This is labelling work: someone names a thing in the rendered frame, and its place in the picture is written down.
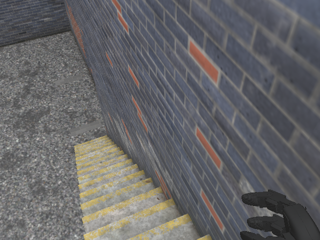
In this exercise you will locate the robot right hand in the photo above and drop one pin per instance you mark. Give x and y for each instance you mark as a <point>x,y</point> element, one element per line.
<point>296,223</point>

